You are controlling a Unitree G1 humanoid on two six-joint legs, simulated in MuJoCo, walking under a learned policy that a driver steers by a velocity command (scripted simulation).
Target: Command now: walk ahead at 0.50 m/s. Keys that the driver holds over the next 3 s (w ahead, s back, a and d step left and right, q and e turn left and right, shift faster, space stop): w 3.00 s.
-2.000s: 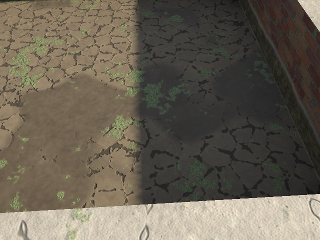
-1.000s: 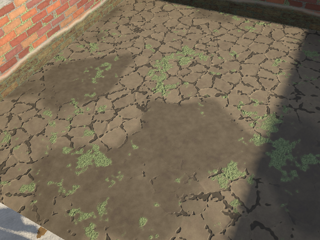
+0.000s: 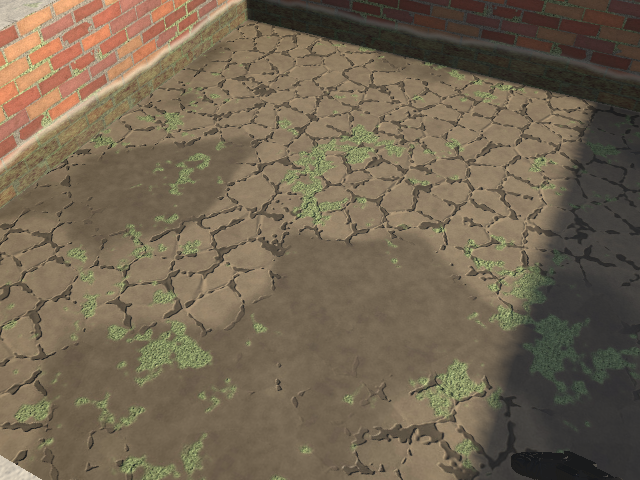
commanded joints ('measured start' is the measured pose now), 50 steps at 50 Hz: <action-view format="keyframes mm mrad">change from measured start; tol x16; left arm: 1 -66 75 25 -80 -1 -16 5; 50 -111 45 23 -74 2 -6 12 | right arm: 1 -111 -90 -27 -94 -1 -18 -3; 50 -121 -61 -15 -113 3 -17 -2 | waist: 1 -2 7 -61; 50 -6 20 -47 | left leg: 1 18 105 -144 -128 180 14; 16 51 113 -85 -36 578 22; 23 -5 125 -172 -166 162 20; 40 26 99 -120 -133 235 14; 44 4 98 -85 -66 462 12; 50 19 110 -143 -146 192 17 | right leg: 1 17 -30 49 -60 179 -38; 10 81 -33 46 -42 294 -29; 12 93 -66 78 -10 536 -27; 21 11 -14 23 -28 133 -14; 41 81 -32 51 -61 230 -22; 44 118 -75 98 -34 515 -26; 46 65 -35 55 -53 225 -25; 50 19 -23 42 -56 154 -20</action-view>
